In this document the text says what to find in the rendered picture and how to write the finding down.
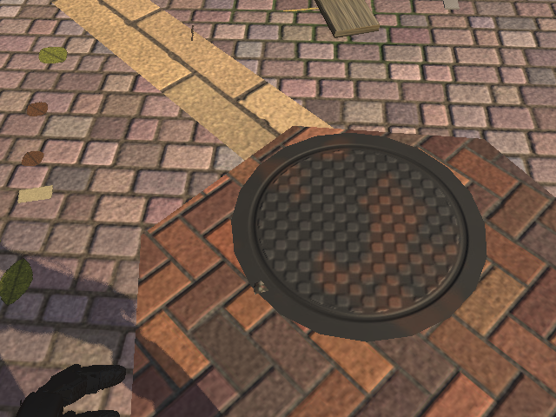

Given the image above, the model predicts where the left robot hand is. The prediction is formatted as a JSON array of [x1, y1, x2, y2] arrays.
[[16, 364, 126, 417]]

